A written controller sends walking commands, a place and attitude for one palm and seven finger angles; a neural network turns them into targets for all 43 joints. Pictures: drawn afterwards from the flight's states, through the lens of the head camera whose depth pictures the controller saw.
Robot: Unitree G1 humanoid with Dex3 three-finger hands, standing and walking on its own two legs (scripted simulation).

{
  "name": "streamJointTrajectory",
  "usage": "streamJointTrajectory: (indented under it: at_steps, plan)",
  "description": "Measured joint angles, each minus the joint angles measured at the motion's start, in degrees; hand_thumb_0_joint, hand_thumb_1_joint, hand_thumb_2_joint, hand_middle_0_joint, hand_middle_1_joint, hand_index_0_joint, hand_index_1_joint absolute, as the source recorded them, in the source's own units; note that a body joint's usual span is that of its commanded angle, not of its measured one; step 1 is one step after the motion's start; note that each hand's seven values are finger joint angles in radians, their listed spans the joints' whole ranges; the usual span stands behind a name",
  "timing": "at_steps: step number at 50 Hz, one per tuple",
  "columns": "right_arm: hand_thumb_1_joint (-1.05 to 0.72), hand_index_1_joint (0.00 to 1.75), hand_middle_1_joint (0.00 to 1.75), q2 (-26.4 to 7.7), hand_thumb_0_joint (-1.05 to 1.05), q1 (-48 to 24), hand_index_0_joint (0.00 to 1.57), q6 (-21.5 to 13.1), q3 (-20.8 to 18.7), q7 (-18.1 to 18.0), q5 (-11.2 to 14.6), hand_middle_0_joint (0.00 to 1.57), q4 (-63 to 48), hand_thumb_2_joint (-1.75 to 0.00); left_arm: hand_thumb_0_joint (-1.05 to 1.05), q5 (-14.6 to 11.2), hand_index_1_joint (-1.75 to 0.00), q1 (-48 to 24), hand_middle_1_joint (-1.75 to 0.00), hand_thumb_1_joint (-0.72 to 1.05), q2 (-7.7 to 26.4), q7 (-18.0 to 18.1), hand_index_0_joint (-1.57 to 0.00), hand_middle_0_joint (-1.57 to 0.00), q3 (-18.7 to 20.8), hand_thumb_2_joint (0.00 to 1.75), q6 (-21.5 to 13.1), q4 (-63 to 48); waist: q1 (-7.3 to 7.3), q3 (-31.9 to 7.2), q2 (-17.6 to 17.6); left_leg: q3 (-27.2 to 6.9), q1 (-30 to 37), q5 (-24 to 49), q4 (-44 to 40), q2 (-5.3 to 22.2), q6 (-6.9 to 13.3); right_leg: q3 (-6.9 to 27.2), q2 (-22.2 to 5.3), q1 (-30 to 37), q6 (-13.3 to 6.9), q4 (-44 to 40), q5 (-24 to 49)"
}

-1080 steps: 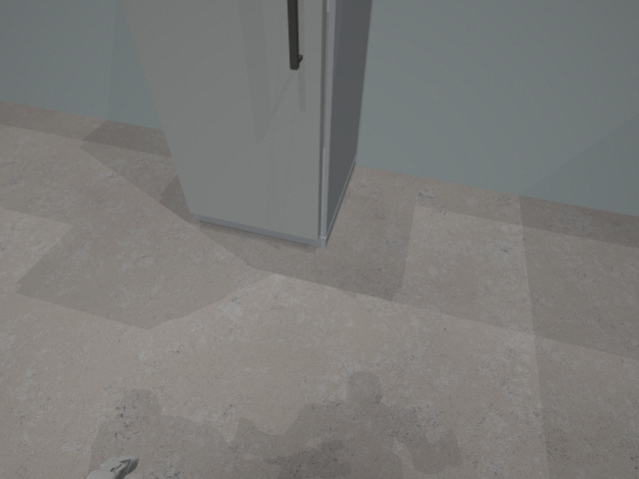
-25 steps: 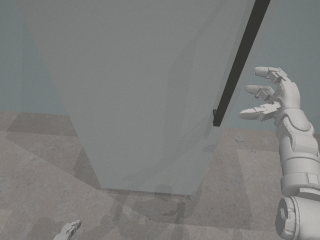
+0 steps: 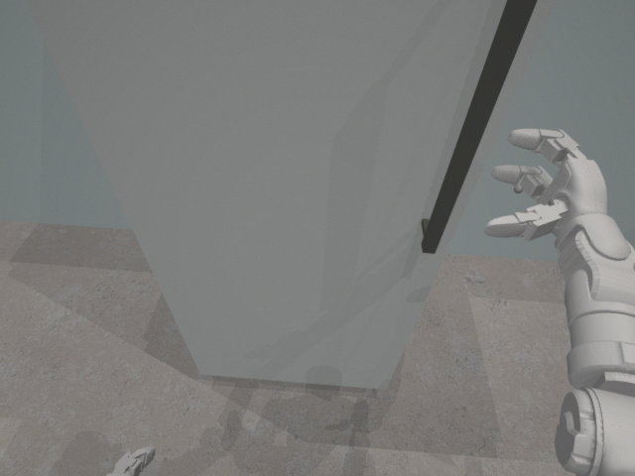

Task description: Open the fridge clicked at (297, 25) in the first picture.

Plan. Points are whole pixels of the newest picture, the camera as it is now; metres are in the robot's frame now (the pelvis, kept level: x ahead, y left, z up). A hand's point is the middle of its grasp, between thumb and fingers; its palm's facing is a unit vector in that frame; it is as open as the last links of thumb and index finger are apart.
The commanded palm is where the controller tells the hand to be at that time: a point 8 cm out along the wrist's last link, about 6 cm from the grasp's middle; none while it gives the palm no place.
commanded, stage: move the hooked fingers beside the handle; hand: right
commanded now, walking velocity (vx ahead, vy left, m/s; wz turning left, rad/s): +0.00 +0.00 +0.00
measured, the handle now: (471, 113) +0.48 -0.13 +0.25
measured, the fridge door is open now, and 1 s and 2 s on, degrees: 0 0 0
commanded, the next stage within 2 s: feel for the door with the fingertips in 1.36 s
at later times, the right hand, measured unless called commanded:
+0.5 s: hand (515, 201) +0.41 -0.19 +0.18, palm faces +0.00 +1.00 +0.02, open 14.0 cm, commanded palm +0.40 -0.24 +0.18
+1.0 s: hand (524, 198) +0.42 -0.20 +0.17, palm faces +0.03 +1.00 +0.01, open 14.0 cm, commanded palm +0.39 -0.25 +0.18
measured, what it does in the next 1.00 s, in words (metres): stands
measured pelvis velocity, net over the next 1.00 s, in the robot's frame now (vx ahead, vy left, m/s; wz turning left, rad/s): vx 0.00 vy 0.00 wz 0.01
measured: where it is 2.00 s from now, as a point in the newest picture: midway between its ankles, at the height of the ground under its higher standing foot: outside the picture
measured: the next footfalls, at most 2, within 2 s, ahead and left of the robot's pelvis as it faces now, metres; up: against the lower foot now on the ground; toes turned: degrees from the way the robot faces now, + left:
none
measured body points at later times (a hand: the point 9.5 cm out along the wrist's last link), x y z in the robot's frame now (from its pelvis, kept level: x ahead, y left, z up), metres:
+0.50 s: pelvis -0.01 +0.00 +0.00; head -0.01 +0.00 +0.45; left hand +0.12 +0.25 -0.10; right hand +0.41 -0.24 +0.18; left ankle -0.03 +0.10 -0.74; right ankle +0.02 -0.09 -0.74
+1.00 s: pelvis +0.00 +0.00 +0.00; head +0.01 +0.00 +0.45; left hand +0.08 +0.27 -0.11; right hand +0.41 -0.26 +0.18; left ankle -0.03 +0.10 -0.74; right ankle +0.02 -0.09 -0.74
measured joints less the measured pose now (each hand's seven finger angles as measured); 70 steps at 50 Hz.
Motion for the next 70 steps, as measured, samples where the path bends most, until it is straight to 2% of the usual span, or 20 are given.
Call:
streamJointTrajectory:
  at_steps: [6,13,18,22,28,32,36,39,43,50,56,61,70]
  plan:
    - [0.50,1.20,1.20,1.4,-0.01,2.4,0.30,2.2,-0.8,-1.1,-0.3,0.30,-2.7,-0.30,0.02,0.3,-0.30,-0.9,-0.30,0.91,-0.4,-0.2,-0.20,-0.20,-0.2,0.90,0.4,-0.7,0.04,0.0,0.0,-0.4,0.3,0.0,0.0,0.0,-0.1,-0.4,0.0,0.5,-0.1,-0.2,0.0]
    - [0.50,1.20,1.20,0.3,-0.01,4.4,0.30,1.5,-2.0,-2.0,-0.9,0.30,-6.6,-0.30,0.02,0.4,-0.30,-2.1,-0.30,0.91,-1.1,0.0,-0.20,-0.20,-0.7,0.90,0.3,-1.5,-0.25,0.3,0.8,-0.5,1.1,0.4,-0.5,-0.2,0.0,-0.4,-0.2,1.3,0.0,-0.5,0.2]
    - [0.50,1.20,1.20,-0.2,-0.01,2.3,0.30,3.3,0.5,-0.7,-0.1,0.29,-5.2,-0.30,0.01,-0.1,-0.30,-2.6,-0.30,0.91,-0.5,0.3,-0.20,-0.20,-0.5,0.90,0.1,-1.2,-0.87,0.4,0.3,0.6,1.3,0.5,-0.6,0.1,-0.1,0.6,0.2,0.8,-0.1,0.0,0.4]
    - [0.50,1.20,1.20,1.3,-0.01,0.1,0.30,4.6,2.8,-0.7,0.5,0.29,-3.0,-0.30,0.01,-0.1,-0.30,-3.2,-0.30,0.91,-0.1,0.4,-0.20,-0.20,-0.4,0.90,-0.2,-0.7,-1.04,0.7,-0.1,1.3,0.6,0.5,-0.1,0.5,-0.3,1.2,0.6,-0.1,-0.3,0.2,0.8]
    - [0.50,1.20,1.20,2.3,-0.01,-2.8,0.30,2.2,1.7,-3.2,-0.9,0.30,0.9,-0.30,0.01,0.6,-0.30,-4.1,-0.30,0.91,-1.0,0.3,-0.20,-0.20,-1.2,0.90,-0.6,-0.4,0.12,1.2,0.8,1.0,-0.9,0.7,0.5,0.5,-0.3,0.9,0.5,-1.1,-0.3,0.2,1.3]
    - [0.50,1.20,1.20,1.0,-0.01,-4.6,0.30,-0.6,0.2,-4.2,-2.3,0.30,3.4,-0.30,0.01,1.0,-0.30,-3.0,-0.30,0.91,-1.3,0.1,-0.20,-0.20,-1.4,0.90,-1.0,-0.2,0.96,1.3,1.1,0.5,-1.6,0.9,0.6,0.2,-0.1,0.4,0.2,-1.6,-0.2,0.3,1.2]
    - [0.50,1.20,1.20,-0.9,-0.01,-5.4,0.30,-1.7,-0.6,-2.9,-2.4,0.30,6.0,-0.30,0.01,0.9,-0.30,-1.0,-0.30,0.91,-0.9,0.0,-0.20,-0.20,-1.0,0.90,-0.8,0.3,1.36,0.8,0.5,0.0,-1.8,0.8,0.4,0.0,-0.2,0.0,0.0,-1.7,-0.2,0.3,0.9]
    - [0.50,1.20,1.20,-1.7,-0.01,-4.2,0.30,-1.1,-0.9,-1.3,-1.5,0.30,6.3,-0.30,0.01,0.6,-0.30,0.8,-0.30,0.91,-0.3,0.0,-0.20,-0.20,-0.6,0.90,-0.2,0.5,1.28,0.3,0.0,-0.4,-1.5,0.7,0.2,0.0,-0.3,-0.4,0.0,-1.4,-0.3,0.1,0.6]
    - [0.50,1.20,1.20,-1.1,-0.01,-0.7,0.30,-0.4,-1.5,0.0,-0.3,0.30,3.3,-0.30,0.02,0.3,-0.30,2.2,-0.30,0.91,0.2,0.0,-0.20,-0.20,0.0,0.90,0.3,0.6,0.90,0.0,-0.1,-0.8,-0.8,0.5,-0.1,0.0,-0.3,-0.7,-0.1,-0.6,-0.3,-0.1,0.2]
    - [0.50,1.20,1.20,0.3,-0.01,4.2,0.30,-0.1,-1.8,-1.2,-0.5,0.30,-4.7,-0.30,0.02,0.3,-0.30,1.0,-0.30,0.91,0.0,0.0,-0.20,-0.20,0.3,0.90,0.0,0.1,0.33,0.4,0.7,-0.7,0.4,0.3,-0.3,-0.2,-0.2,-0.6,-0.2,0.6,-0.1,-0.1,-0.2]
    - [0.50,1.20,1.20,0.4,-0.01,2.9,0.30,2.5,0.1,-1.5,-0.4,0.30,-5.6,-0.30,0.02,0.1,-0.30,-2.0,-0.30,0.91,0.0,0.3,-0.20,-0.20,0.1,0.90,-0.2,-0.8,-0.28,0.6,0.3,0.1,0.7,0.3,-0.4,0.0,-0.2,0.2,0.1,0.4,-0.1,0.1,0.1]
    - [0.50,1.20,1.20,1.8,-0.01,1.1,0.30,4.0,1.7,-1.5,0.2,0.30,-4.4,-0.30,0.01,0.2,-0.30,-4.0,-0.30,0.91,-0.3,0.4,-0.20,-0.20,-0.3,0.90,-0.3,-1.1,-0.80,0.4,0.0,0.7,0.5,0.3,-0.3,0.3,-0.2,0.7,0.4,0.2,-0.2,-0.1,0.5]
    - [0.50,1.20,1.20,0.3,-0.01,-0.8,0.30,2.0,0.2,-2.6,-1.4,0.30,-0.3,-0.30,0.01,0.5,-0.30,-4.2,-0.30,0.91,-1.4,0.2,-0.20,-0.20,-1.4,0.90,0.2,-1.9,-0.10,0.5,0.8,0.6,0.1,0.4,-0.1,-0.1,0.1,0.7,0.0,-0.2,0.1,0.1,0.5]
